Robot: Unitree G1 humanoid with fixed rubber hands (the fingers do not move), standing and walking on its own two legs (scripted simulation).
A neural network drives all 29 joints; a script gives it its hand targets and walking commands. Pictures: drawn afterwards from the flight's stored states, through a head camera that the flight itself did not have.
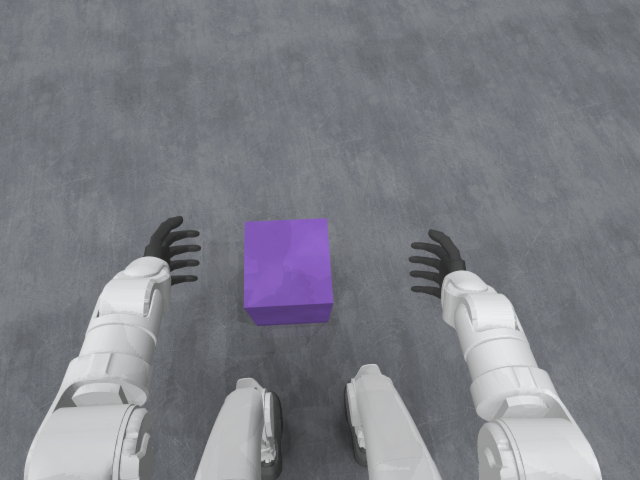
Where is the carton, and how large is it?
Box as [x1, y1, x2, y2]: [244, 218, 332, 325]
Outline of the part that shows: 326,218 245,222 244,308 257,325 327,321 332,305 332,291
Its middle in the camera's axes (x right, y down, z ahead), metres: -0.07 +0.09 +1.01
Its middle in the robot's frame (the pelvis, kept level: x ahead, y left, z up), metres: +0.51 +0.02 -0.56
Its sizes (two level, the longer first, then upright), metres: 0.210 0.200 0.250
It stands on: the floor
